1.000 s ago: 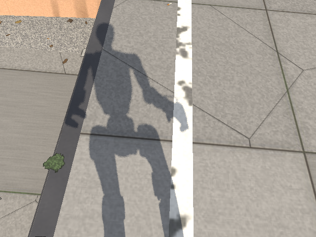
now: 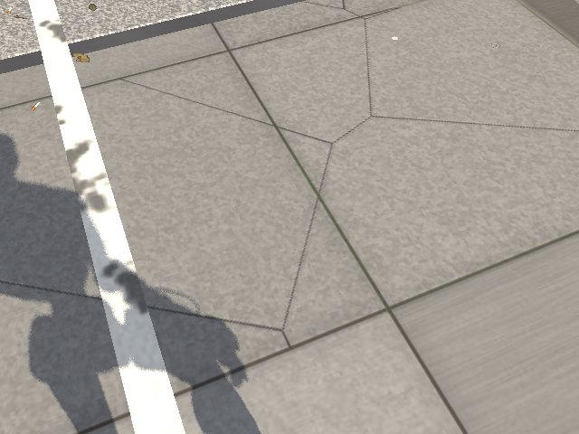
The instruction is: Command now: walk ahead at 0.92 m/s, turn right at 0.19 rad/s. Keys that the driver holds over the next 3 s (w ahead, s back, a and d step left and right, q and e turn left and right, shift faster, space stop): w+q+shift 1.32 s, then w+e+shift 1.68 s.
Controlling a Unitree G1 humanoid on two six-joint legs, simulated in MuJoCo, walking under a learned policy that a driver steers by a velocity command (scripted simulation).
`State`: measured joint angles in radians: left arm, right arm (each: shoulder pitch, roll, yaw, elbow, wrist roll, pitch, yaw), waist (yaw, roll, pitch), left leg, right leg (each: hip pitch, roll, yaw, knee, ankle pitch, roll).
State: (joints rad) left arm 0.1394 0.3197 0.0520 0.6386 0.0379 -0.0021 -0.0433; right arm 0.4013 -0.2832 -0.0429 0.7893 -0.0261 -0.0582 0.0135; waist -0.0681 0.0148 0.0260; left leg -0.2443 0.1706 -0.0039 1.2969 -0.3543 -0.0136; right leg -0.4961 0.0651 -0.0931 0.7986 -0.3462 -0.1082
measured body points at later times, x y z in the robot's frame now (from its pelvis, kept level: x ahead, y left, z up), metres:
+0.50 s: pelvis +0.44 -0.01 +0.01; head +0.45 -0.02 +0.46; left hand +0.56 +0.26 -0.07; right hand +0.50 -0.29 -0.13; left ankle +0.47 +0.01 -0.70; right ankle +0.36 -0.17 -0.56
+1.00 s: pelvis +0.89 +0.06 +0.03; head +0.91 +0.07 +0.48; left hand +0.67 +0.28 -0.08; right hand +1.23 +0.00 -0.04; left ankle +0.85 +0.15 -0.60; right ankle +0.92 -0.09 -0.70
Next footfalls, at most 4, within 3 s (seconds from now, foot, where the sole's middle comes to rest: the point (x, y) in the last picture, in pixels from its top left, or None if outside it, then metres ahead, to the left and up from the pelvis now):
0.38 left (285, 409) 0.51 0.02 -0.74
0.78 right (305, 246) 0.95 -0.06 -0.74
1.22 left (156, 209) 1.12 0.35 -0.74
1.66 right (63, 138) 1.44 0.68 -0.74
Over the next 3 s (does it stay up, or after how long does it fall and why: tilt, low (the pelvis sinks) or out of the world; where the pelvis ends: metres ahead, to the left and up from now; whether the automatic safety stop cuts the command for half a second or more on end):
stays up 2.21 1.12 0.01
